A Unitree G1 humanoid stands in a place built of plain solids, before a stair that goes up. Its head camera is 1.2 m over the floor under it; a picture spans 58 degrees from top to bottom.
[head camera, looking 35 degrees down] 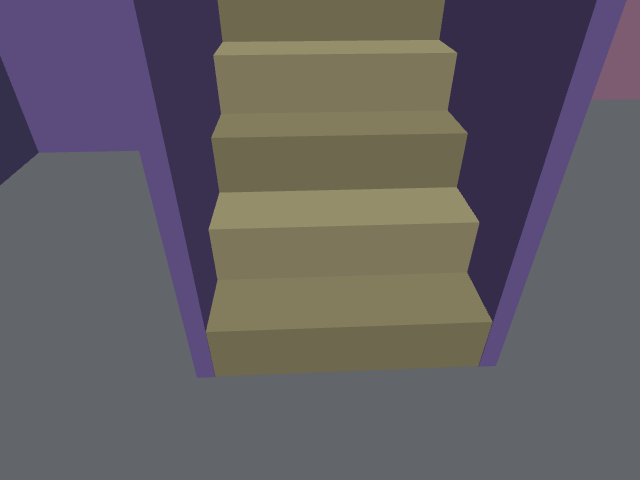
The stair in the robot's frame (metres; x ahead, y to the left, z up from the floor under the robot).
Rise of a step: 0.21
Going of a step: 0.25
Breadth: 0.89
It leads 3 degrees to the left of straight ahead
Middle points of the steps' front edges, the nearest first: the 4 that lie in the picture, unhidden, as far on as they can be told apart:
0.94 -0.10 0.21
1.19 -0.08 0.43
1.43 -0.07 0.64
1.67 -0.06 0.85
